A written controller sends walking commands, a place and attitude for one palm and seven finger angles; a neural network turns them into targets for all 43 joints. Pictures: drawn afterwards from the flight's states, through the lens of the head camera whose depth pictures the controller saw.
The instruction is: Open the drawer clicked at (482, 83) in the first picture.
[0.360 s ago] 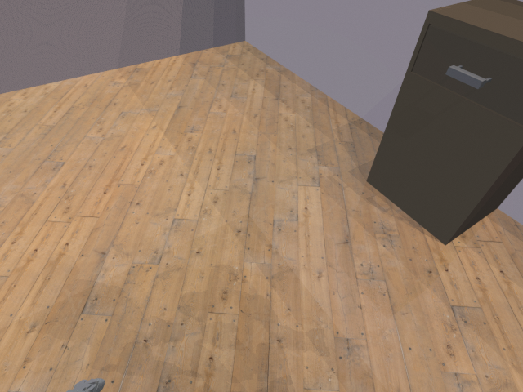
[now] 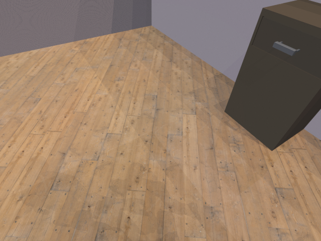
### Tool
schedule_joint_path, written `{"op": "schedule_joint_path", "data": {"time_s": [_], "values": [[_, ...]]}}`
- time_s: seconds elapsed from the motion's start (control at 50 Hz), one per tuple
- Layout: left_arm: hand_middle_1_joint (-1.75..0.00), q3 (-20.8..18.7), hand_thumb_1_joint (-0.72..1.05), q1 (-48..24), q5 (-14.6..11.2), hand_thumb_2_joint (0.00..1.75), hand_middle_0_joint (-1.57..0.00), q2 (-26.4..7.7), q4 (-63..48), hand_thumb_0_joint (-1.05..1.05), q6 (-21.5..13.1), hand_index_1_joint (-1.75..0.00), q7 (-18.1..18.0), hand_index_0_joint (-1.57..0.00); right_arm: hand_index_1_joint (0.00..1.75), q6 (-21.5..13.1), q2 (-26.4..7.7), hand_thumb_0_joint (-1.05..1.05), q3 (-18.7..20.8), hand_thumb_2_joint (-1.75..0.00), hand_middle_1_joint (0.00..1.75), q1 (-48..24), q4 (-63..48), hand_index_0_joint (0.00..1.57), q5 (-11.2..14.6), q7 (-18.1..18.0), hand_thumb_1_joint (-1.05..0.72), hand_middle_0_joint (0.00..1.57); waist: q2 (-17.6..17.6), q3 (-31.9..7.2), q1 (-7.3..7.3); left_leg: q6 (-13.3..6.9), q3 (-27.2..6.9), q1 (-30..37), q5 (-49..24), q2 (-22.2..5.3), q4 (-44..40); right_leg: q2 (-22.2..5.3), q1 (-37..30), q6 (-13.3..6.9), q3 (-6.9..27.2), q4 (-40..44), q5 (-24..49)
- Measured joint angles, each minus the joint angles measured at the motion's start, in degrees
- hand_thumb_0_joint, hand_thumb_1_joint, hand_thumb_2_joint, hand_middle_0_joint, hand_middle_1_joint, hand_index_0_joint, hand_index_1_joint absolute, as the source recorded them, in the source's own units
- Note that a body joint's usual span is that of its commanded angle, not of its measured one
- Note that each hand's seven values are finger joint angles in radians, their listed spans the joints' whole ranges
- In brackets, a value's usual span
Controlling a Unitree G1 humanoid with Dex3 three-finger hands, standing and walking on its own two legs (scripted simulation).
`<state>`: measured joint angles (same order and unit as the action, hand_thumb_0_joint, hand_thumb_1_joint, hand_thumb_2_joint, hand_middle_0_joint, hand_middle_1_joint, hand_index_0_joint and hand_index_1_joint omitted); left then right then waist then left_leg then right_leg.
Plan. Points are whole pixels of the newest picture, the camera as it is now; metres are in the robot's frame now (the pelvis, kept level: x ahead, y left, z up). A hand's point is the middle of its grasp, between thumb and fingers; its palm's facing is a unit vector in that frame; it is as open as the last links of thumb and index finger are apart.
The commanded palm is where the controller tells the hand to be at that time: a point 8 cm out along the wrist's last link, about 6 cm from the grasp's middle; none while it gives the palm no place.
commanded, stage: stand and wait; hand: left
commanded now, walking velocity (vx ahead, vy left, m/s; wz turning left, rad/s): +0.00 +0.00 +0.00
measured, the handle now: (286, 47) +1.16 -0.66 -0.02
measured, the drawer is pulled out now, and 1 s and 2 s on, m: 0.00 0.00 0.00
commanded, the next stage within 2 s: look at it before walking up in 0.48 s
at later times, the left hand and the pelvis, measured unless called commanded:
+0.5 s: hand out of the picture +0.07 +0.24 -0.15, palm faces -0.02 -0.94 -0.34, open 7.4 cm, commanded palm none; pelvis +0.00 -0.01 +0.00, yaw +0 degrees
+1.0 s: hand out of the picture +0.08 +0.24 -0.15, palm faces -0.03 -0.94 -0.33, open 7.4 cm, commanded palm none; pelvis +0.01 -0.01 +0.00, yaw +0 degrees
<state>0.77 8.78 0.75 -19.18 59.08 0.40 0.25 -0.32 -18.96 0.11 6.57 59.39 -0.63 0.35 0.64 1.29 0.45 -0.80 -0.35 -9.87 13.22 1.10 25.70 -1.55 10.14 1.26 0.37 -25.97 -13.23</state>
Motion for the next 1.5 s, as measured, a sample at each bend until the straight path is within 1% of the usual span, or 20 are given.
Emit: {"op": "schedule_joint_path", "data": {"time_s": [0.32,0.7,1.0,1.22,1.28,1.38,1.44,1.5], "values": [[-0.30,-0.4,0.90,0.6,-0.1,0.90,-0.21,-0.9,3.1,0.01,-0.2,-0.30,-0.1,-0.20,0.30,0.2,-0.8,0.01,0.2,-0.90,0.30,2.0,4.1,0.21,0.3,0.0,-0.91,0.21,-0.4,0.7,-0.38,0.6,-0.4,0.1,-1.3,-0.5,-1.7,0.5,-0.2,-0.6,-0.4,1.7,1.2],[-0.30,-0.3,0.90,-1.5,-0.1,0.90,-0.21,-0.4,2.8,0.01,-0.7,-0.30,-0.1,-0.20,0.30,-0.2,-0.5,0.01,0.0,-0.90,0.30,0.0,4.1,0.21,0.3,0.0,-0.91,0.21,-0.2,0.1,-0.41,0.9,-0.3,1.4,-1.6,-0.9,-3.2,0.9,-1.3,-0.8,-0.3,3.0,1.6],[-0.30,-0.4,0.90,-1.0,-0.1,0.90,-0.21,-0.7,3.3,0.01,-0.5,-0.30,0.0,-0.20,0.30,-0.1,-0.7,0.01,-0.1,-0.90,0.30,-0.1,4.4,0.21,0.4,-0.1,-0.91,0.21,-0.2,1.0,-0.21,0.9,-0.3,1.7,-1.7,-0.9,-4.0,0.9,-1.6,-0.8,-0.3,3.9,1.7],[-0.30,-0.4,0.90,-0.9,-0.1,0.90,-0.21,-0.7,3.5,0.01,-0.5,-0.30,-0.2,-0.20,0.30,-0.1,-0.6,0.01,-0.2,-0.90,0.30,-0.3,4.6,0.21,0.4,-0.2,-0.91,0.21,-0.3,0.8,-0.13,1.0,-0.3,2.5,-1.7,-0.9,-4.5,0.9,-2.4,-0.8,-0.3,4.4,1.6],[-0.30,-0.4,0.90,0.2,0.0,0.90,-0.20,0.2,3.5,0.01,0.0,-0.30,-0.6,-0.20,0.30,0.4,0.2,0.01,-0.3,-0.90,0.30,0.5,4.6,0.21,0.0,-0.3,-0.91,0.20,-0.3,-0.3,0.09,1.1,0.1,2.1,-0.5,-1.1,-3.2,1.1,-1.9,-0.7,0.1,3.2,0.7],[-0.30,-0.8,0.90,5.0,0.5,0.90,-0.20,2.8,3.4,0.01,0.8,-0.30,0.5,-0.20,0.30,0.8,3.0,0.01,-0.3,-0.90,0.30,4.4,4.3,0.21,-0.6,0.2,-0.91,0.20,-0.3,-2.9,0.44,0.8,1.3,1.0,5.7,-1.8,1.3,1.7,-0.5,-1.4,1.2,-0.9,-4.5],[-0.30,-1.1,0.90,8.0,0.5,0.90,-0.20,4.5,3.3,0.01,0.6,-0.30,0.9,-0.20,0.30,0.4,4.6,0.01,-0.2,-0.90,0.30,7.0,4.1,0.21,-0.6,0.2,-0.91,0.20,-0.2,-2.6,0.45,0.7,1.9,0.5,6.0,-2.2,3.9,2.2,0.4,-1.7,1.8,-3.8,-5.2],[-0.30,-1.4,0.90,10.8,0.6,0.90,-0.20,6.0,3.7,0.01,0.4,-0.30,1.1,-0.20,0.30,-0.2,6.4,0.01,0.1,-0.90,0.30,9.7,4.3,0.21,-0.5,0.1,-0.91,0.20,0.5,-2.3,0.34,0.9,3.0,0.8,9.3,-2.2,6.3,2.2,1.5,-2.2,2.7,-8.2,-8.8]]}}
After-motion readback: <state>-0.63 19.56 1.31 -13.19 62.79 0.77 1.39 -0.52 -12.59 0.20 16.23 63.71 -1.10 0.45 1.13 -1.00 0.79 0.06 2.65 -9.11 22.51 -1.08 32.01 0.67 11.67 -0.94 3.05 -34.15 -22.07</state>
